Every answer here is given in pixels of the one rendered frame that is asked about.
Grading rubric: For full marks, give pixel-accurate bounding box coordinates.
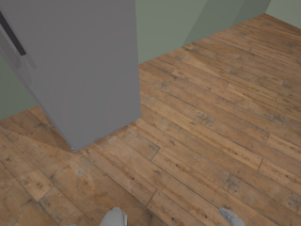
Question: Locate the robot left thigh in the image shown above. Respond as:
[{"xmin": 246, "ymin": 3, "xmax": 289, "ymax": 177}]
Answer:
[{"xmin": 99, "ymin": 210, "xmax": 127, "ymax": 226}]

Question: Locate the handle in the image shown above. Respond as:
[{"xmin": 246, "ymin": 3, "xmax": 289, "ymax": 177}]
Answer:
[{"xmin": 0, "ymin": 11, "xmax": 26, "ymax": 56}]

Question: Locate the right robot hand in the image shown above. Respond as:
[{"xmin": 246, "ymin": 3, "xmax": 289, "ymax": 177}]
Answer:
[{"xmin": 218, "ymin": 207, "xmax": 245, "ymax": 226}]

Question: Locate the fridge door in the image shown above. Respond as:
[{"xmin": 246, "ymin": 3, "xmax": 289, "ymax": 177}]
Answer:
[{"xmin": 0, "ymin": 0, "xmax": 141, "ymax": 151}]

